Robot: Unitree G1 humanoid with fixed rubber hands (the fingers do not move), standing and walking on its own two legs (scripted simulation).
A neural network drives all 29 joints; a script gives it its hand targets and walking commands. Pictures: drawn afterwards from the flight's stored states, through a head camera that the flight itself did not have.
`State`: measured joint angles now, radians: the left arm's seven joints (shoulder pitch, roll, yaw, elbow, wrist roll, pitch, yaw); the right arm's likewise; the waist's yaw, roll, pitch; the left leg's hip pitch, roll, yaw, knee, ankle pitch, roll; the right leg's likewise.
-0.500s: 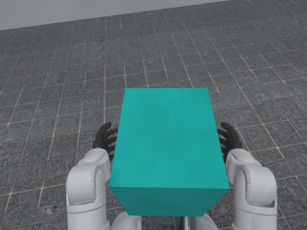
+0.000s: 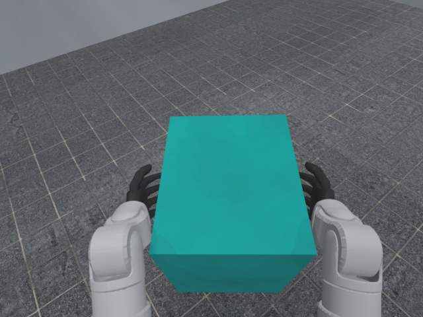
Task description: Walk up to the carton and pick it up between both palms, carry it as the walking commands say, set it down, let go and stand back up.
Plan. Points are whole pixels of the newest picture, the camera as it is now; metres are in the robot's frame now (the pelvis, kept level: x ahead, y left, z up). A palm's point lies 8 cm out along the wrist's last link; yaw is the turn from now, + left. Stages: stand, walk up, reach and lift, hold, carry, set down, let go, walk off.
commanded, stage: carry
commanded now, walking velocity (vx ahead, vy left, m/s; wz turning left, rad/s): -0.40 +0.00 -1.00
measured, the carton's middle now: (228, 210) +0.31 +0.02 +0.03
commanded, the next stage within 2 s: none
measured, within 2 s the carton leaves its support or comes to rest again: neither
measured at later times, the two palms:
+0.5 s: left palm out of the picture +0.09 +0.03 +0.10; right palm out of the picture -0.04 -0.24 +0.11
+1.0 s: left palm out of the picture -0.15 -0.08 +0.09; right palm out of the picture -0.40 -0.24 +0.09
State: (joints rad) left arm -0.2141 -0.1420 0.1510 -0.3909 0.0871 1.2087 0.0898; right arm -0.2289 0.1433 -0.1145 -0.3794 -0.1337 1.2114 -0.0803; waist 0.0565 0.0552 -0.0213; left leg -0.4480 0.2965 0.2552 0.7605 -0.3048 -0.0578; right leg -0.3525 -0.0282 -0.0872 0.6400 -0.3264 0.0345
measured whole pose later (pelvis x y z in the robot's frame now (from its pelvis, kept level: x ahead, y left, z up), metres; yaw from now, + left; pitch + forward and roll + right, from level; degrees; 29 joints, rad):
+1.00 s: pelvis -0.42 +0.08 +0.01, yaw -57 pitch +4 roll +3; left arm -0.18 -0.14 0.11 -0.41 0.13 1.18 0.07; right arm -0.18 0.14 -0.11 -0.39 -0.07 1.16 -0.11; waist -0.03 -0.05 0.02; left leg -0.33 -0.04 0.04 0.67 -0.47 -0.03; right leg -0.50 0.10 0.20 0.25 0.18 0.02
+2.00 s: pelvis -0.61 +0.32 +0.02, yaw -93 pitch +4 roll -2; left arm -0.18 -0.14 0.10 -0.25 0.12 1.21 0.10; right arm -0.17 0.13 -0.14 -0.26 -0.12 1.20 -0.08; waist 0.02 0.01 -0.14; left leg -0.41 0.10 0.07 0.58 -0.23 -0.03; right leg -0.32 0.01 -0.04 0.52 -0.26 0.01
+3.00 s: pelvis -0.59 +0.33 +0.02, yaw -92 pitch +2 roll -1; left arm -0.18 -0.14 0.12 -0.27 0.12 1.18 0.10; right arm -0.18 0.14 -0.13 -0.25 -0.11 1.15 -0.08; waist 0.01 -0.01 -0.08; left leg -0.38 0.05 0.08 0.53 -0.19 0.00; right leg -0.30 -0.05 -0.05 0.52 -0.26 0.03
